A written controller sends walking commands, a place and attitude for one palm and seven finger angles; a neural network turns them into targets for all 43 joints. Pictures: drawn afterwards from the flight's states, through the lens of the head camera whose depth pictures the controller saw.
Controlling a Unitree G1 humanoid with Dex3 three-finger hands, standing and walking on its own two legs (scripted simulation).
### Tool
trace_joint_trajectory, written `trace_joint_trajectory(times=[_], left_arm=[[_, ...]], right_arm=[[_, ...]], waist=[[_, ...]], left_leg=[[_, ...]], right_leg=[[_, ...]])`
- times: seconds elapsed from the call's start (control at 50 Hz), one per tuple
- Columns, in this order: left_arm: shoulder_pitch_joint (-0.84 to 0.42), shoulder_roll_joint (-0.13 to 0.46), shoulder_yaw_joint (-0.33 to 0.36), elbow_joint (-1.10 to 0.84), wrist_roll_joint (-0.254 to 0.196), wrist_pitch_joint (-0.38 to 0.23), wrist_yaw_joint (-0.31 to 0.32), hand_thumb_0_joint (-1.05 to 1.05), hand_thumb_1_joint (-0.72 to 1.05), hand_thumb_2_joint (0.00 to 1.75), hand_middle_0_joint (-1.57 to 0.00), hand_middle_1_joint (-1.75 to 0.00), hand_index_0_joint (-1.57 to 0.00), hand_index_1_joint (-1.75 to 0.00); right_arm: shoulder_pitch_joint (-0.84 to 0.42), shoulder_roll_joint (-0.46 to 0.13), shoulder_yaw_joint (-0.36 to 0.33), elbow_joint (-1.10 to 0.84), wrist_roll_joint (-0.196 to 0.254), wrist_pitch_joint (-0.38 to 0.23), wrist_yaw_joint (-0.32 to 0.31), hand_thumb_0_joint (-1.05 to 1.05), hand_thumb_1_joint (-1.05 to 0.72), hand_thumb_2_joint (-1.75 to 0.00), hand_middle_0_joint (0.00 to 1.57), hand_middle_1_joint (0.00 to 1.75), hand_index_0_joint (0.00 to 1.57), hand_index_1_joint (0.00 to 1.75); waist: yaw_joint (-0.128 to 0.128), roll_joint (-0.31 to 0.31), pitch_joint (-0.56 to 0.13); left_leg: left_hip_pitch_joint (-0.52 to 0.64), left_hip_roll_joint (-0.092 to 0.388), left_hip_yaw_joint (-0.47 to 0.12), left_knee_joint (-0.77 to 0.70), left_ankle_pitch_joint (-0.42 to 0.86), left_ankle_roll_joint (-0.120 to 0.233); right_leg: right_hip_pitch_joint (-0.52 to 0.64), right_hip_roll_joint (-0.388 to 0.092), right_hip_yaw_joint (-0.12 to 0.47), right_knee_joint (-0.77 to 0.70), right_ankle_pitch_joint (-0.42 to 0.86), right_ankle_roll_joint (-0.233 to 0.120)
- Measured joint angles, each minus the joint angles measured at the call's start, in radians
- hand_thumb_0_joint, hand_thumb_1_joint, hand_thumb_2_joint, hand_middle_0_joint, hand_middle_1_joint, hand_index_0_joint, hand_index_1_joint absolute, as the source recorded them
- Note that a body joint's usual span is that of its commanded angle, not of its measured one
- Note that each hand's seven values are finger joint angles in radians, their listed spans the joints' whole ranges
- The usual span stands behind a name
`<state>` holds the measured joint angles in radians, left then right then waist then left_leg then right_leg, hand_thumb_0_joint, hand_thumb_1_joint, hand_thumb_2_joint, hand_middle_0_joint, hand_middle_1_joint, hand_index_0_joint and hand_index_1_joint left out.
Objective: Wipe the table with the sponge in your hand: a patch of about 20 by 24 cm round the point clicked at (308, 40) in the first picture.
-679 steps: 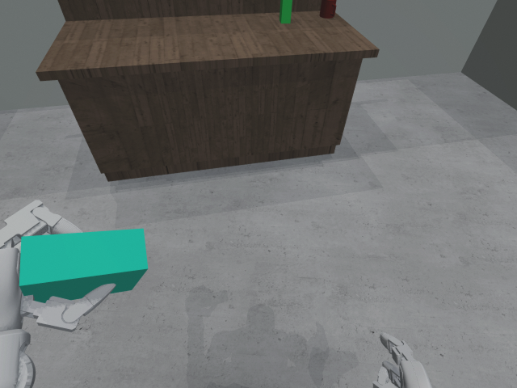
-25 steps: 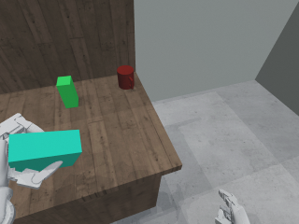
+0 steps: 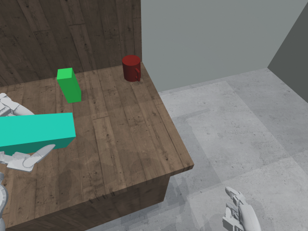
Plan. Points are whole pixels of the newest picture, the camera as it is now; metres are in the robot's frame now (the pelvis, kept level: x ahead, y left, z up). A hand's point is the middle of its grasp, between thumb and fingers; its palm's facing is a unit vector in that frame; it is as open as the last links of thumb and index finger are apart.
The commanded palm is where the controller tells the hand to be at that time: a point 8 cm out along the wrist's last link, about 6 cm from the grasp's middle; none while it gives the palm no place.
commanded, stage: come to a stop and stand still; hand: left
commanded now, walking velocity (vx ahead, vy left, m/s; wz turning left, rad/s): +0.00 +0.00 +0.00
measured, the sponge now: (48, 133) +0.26 +0.24 +0.16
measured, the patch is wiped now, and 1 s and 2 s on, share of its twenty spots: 0.00 0.00 0.00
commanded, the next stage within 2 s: look again from close up in 0.54 s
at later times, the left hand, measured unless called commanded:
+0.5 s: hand (17, 149) +0.22 +0.28 +0.16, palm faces +0.39 -0.86 -0.33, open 9.1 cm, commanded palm +0.16 +0.31 +0.17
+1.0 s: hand (21, 157) +0.20 +0.27 +0.16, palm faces +0.38 -0.85 -0.36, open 9.1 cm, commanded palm +0.14 +0.30 +0.17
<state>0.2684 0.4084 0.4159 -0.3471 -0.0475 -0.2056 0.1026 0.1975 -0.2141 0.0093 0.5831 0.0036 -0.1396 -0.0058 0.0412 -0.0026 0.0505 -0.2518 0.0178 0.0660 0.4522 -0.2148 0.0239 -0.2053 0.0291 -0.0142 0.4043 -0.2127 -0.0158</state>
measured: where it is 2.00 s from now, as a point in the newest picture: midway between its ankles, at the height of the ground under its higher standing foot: outside the picture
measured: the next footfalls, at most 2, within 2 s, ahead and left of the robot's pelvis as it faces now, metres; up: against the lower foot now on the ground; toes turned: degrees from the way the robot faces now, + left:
none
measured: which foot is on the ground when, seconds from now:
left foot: down 0.00-1.00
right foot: down 0.00-1.00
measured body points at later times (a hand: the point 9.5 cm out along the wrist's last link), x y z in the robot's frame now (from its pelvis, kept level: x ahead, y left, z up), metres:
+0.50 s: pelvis +0.00 +0.03 +0.00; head +0.02 +0.06 +0.45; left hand +0.19 +0.32 +0.18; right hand +0.20 -0.18 -0.05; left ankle +0.01 +0.10 -0.74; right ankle +0.00 -0.11 -0.74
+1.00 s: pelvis -0.01 +0.02 +0.00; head +0.01 +0.04 +0.45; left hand +0.18 +0.31 +0.18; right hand +0.16 -0.20 -0.07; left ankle +0.01 +0.10 -0.74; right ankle +0.00 -0.11 -0.74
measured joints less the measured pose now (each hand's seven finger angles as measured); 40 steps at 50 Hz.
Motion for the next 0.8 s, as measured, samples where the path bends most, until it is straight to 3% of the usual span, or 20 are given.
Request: trace_joint_trajectory(times=[0.06, 0.12, 0.22, 0.3, 0.48, 0.8], left_arm=[[0.119, -0.039, -0.071, -0.080, 0.000, -0.016, -0.010, -0.01, -0.41, 1.05, -0.82, -1.39, -0.83, -1.39], [0.184, -0.034, -0.110, -0.111, 0.003, -0.028, -0.027, -0.01, -0.41, 1.05, -0.82, -1.39, -0.83, -1.39], [0.153, 0.005, -0.060, -0.101, -0.002, -0.029, -0.020, -0.01, -0.41, 1.05, -0.82, -1.39, -0.83, -1.39], [0.112, -0.009, -0.031, -0.116, -0.004, -0.030, -0.001, -0.01, -0.41, 1.05, -0.82, -1.40, -0.83, -1.39], [0.125, -0.039, -0.076, -0.121, 0.006, -0.028, -0.006, -0.01, -0.41, 1.05, -0.82, -1.40, -0.83, -1.40], [0.129, -0.055, -0.076, -0.099, 0.014, -0.022, 0.000, -0.01, -0.41, 1.05, -0.82, -1.40, -0.83, -1.40]], right_arm=[[0.009, 0.006, 0.000, -0.003, -0.002, -0.008, -0.001, 0.01, -0.91, -0.90, 0.20, 0.30, 0.20, 0.30], [0.024, 0.018, 0.004, -0.001, -0.003, -0.007, -0.018, 0.01, -0.91, -0.90, 0.20, 0.30, 0.20, 0.30], [0.032, 0.030, 0.013, 0.009, -0.003, -0.013, -0.036, 0.01, -0.91, -0.90, 0.20, 0.30, 0.20, 0.30], [0.016, 0.029, 0.016, 0.015, -0.005, -0.025, -0.029, 0.01, -0.91, -0.90, 0.20, 0.30, 0.20, 0.30], [-0.023, 0.036, 0.022, -0.014, -0.007, -0.009, -0.022, 0.01, -0.91, -0.90, 0.20, 0.30, 0.20, 0.30], [0.019, 0.026, 0.023, 0.003, -0.006, 0.001, -0.031, 0.01, -0.91, -0.90, 0.20, 0.30, 0.20, 0.30]], waist=[[-0.022, -0.003, -0.005], [-0.031, -0.022, -0.007], [-0.019, -0.052, 0.007], [-0.010, -0.059, 0.008], [-0.016, -0.050, -0.017], [-0.009, -0.025, -0.010]], left_leg=[[0.006, -0.011, 0.009, 0.002, -0.008, 0.011], [0.010, -0.021, 0.005, 0.003, -0.014, 0.017], [0.016, -0.032, -0.009, 0.009, -0.018, 0.024], [0.022, -0.038, -0.011, 0.012, -0.020, 0.029], [0.024, -0.042, -0.006, 0.008, -0.014, 0.039], [0.018, -0.038, -0.014, -0.011, 0.018, 0.037]], right_leg=[[0.001, -0.011, 0.009, 0.009, -0.010, 0.011], [0.007, -0.020, 0.004, 0.013, -0.020, 0.017], [0.021, -0.031, -0.010, 0.016, -0.028, 0.023], [0.032, -0.037, -0.012, 0.010, -0.026, 0.030], [0.040, -0.042, -0.008, -0.009, -0.010, 0.041], [0.041, -0.036, -0.016, -0.037, 0.025, 0.036]])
